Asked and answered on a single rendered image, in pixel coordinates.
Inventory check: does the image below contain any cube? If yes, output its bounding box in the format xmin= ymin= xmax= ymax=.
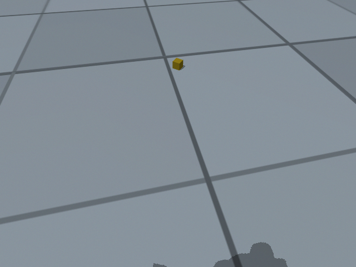
xmin=172 ymin=58 xmax=183 ymax=70

